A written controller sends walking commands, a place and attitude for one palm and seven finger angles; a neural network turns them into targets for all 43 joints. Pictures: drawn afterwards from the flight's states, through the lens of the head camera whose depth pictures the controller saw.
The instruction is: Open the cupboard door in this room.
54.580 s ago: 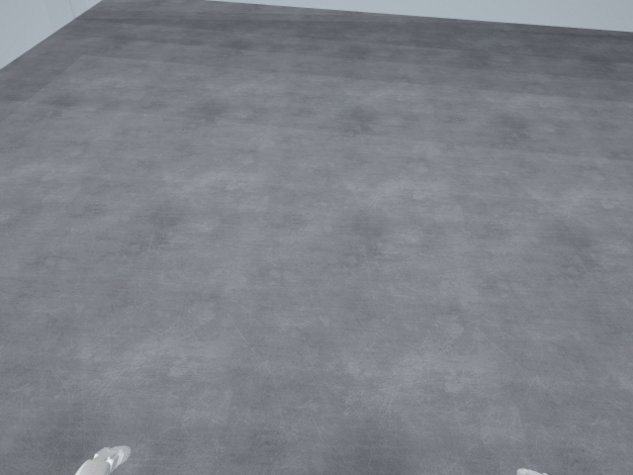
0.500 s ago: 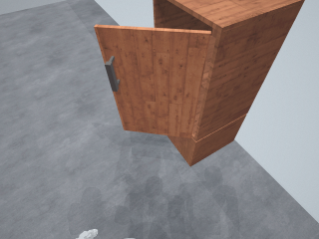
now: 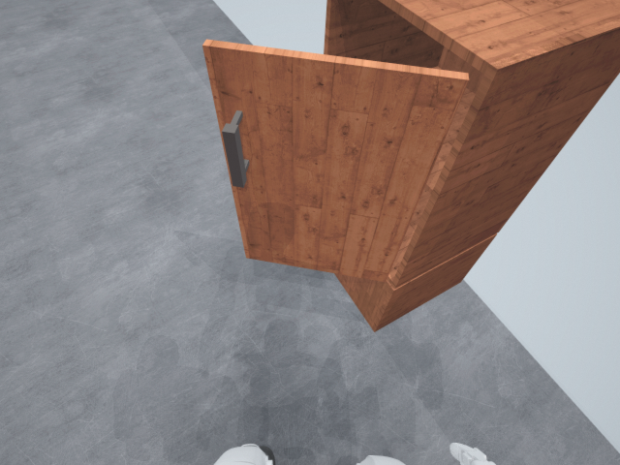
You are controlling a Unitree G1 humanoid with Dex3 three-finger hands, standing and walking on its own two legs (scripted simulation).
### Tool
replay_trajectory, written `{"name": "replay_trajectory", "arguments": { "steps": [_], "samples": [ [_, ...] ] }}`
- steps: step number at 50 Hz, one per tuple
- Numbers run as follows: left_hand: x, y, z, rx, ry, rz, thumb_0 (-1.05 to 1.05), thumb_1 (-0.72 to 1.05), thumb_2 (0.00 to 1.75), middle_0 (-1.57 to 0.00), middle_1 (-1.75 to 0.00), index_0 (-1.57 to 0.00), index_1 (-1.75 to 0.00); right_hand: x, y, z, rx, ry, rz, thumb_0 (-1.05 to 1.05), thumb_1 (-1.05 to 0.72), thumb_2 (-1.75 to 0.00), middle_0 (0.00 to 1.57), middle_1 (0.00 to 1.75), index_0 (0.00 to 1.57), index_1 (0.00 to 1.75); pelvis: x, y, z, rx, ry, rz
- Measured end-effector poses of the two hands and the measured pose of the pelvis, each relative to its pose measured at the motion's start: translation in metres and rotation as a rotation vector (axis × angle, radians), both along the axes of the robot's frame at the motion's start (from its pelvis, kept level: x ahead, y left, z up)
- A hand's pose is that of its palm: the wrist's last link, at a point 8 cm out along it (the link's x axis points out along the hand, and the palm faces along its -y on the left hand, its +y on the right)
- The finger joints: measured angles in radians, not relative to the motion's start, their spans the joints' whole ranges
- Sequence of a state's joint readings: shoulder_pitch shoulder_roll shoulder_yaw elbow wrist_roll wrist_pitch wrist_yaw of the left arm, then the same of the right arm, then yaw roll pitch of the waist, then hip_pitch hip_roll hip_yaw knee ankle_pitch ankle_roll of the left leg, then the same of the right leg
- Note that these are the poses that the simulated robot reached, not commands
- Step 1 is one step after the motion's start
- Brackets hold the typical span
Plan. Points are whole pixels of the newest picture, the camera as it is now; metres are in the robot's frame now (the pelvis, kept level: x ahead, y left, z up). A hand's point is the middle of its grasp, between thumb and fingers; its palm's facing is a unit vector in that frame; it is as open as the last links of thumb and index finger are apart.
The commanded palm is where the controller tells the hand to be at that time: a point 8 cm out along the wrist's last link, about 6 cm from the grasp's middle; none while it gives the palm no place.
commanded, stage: come to a stop and stand still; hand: left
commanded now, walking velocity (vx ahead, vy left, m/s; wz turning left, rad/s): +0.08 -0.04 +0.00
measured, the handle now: (238, 149) +0.59 +0.18 +0.01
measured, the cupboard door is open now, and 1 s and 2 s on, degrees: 50 50 50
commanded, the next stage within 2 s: look again from close up in 0.80 s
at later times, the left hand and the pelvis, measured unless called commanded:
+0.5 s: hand out of the picture +0.04 +0.16 -0.17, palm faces +0.05 -0.98 -0.18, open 7.3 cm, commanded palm none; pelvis +0.01 -0.02 +0.01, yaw +0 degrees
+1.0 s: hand out of the picture +0.02 +0.16 -0.17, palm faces -0.01 -0.98 -0.21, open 7.4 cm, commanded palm none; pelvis +0.00 -0.01 +0.01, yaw +0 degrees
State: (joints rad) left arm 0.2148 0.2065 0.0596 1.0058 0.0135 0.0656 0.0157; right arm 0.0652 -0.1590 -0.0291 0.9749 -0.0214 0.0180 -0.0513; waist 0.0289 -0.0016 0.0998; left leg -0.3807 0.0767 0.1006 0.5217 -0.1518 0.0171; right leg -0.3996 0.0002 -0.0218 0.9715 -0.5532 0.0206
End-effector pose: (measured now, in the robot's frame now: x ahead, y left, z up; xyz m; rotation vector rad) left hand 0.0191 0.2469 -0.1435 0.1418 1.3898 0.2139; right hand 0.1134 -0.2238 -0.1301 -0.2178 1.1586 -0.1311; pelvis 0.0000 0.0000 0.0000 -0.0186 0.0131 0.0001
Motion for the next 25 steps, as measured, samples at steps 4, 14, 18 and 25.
{"name": "replay_trajectory", "arguments": {
  "steps": [4, 14, 18, 25],
  "samples": [
    [0.012, -0.006, 0.008, 0.033, -0.075, -0.023, 0.01, 0.91, 0.9, -0.2, -0.3, -0.19, -0.29, -0.023, -0.027, -0.007, -0.003, 0.031, -0.029, 0.0, -0.9, -0.89, 0.2, 0.3, 0.21, 0.3, -0.007, -0.014, -0.003, 0.003, -0.004, -0.002],
    [0.003, -0.045, 0.015, -0.002, -0.07, -0.044, 0.01, 0.91, 0.9, -0.2, -0.3, -0.19, -0.29, -0.081, -0.065, -0.001, 0.001, 0.166, -0.103, 0.01, -0.91, -0.9, 0.2, 0.3, 0.2, 0.3, 0.002, -0.032, 0.007, 0.035, 0.01, 0.002],
    [0.007, -0.046, 0.005, -0.03, -0.063, -0.038, 0.01, 0.92, 0.9, -0.2, -0.3, -0.2, -0.3, -0.095, -0.057, -0.002, -0.016, 0.205, -0.106, 0.01, -0.91, -0.9, 0.2, 0.3, 0.2, 0.3, 0.007, -0.027, 0.004, 0.016, 0.014, 0.007],
    [0.014, -0.035, -0.001, -0.038, -0.051, -0.027, 0.01, 0.92, 0.9, -0.2, -0.3, -0.2, -0.3, -0.097, -0.03, 0.001, -0.008, 0.226, -0.087, 0.01, -0.91, -0.9, 0.2, 0.3, 0.2, 0.3, 0.007, -0.02, 0.005, 0.021, 0.003, 0.003]
  ]
}}
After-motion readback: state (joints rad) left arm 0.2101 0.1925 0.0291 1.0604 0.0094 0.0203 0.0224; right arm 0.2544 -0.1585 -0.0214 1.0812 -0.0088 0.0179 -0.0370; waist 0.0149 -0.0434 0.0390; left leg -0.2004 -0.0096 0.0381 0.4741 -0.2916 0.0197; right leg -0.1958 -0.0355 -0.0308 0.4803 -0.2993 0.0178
